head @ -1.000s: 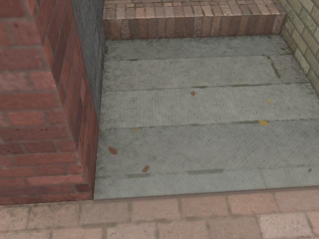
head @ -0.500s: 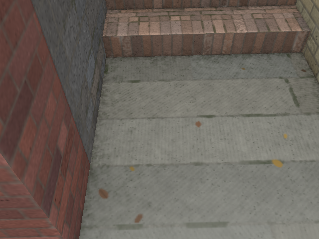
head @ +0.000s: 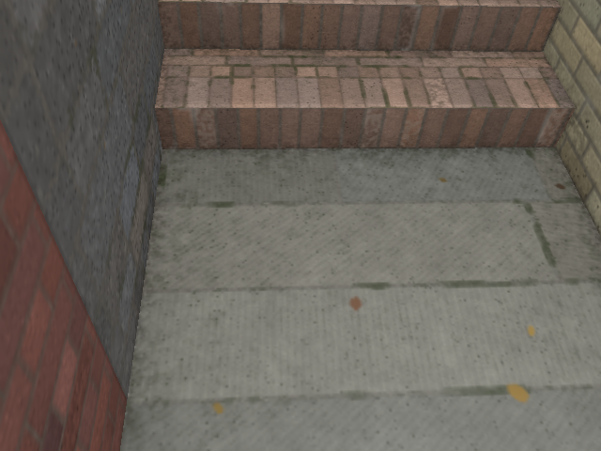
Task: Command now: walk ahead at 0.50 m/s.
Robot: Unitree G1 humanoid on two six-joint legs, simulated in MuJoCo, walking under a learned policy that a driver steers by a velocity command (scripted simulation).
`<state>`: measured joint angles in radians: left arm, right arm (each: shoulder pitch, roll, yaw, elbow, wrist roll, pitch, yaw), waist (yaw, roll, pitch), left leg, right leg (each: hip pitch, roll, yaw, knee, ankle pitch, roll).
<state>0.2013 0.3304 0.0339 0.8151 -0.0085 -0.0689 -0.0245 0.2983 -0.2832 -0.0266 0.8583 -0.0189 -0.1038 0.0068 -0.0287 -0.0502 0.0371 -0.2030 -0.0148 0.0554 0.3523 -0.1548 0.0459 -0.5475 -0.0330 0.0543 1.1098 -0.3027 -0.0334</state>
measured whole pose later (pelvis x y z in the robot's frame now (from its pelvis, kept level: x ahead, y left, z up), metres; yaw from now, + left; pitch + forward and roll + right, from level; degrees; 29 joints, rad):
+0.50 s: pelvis +0.26 -0.10 +0.00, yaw -1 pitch +0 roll -1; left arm 0.33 0.26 0.04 0.82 0.02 -0.09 -0.03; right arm 0.23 -0.33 -0.05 0.87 0.02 -0.10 0.00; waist 0.05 0.05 0.01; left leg -0.55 0.10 -0.03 1.18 -0.30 0.03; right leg -0.21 0.07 -0.02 0.41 -0.20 -0.07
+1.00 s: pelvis +0.53 -0.07 +0.00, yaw +0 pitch +0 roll +0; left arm 0.31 0.29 0.06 0.87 -0.03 -0.10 0.00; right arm 0.24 -0.30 -0.06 0.90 -0.01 -0.09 0.02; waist 0.01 -0.04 0.03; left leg -0.27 -0.02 0.05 0.42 -0.15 0.05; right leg -0.42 -0.04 0.04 1.12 -0.36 -0.03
